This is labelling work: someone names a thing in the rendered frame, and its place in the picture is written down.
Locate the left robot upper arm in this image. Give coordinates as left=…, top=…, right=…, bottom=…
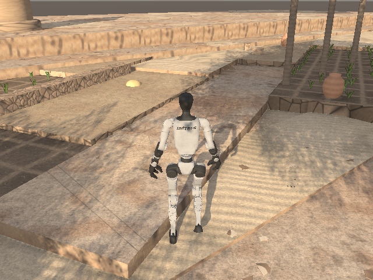
left=158, top=118, right=174, bottom=151

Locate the robot right hand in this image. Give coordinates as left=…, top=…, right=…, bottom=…
left=207, top=159, right=221, bottom=170

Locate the right robot forearm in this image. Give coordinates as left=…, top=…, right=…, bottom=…
left=209, top=141, right=220, bottom=162

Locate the right robot foot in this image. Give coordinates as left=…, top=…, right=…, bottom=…
left=193, top=224, right=203, bottom=233

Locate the right robot upper arm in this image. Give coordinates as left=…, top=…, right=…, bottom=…
left=198, top=117, right=215, bottom=150

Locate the left robot forearm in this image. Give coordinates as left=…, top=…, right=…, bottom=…
left=150, top=142, right=163, bottom=167

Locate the robot head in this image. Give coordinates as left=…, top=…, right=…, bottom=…
left=176, top=92, right=196, bottom=121

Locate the robot left hand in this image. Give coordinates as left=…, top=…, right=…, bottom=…
left=149, top=165, right=163, bottom=179

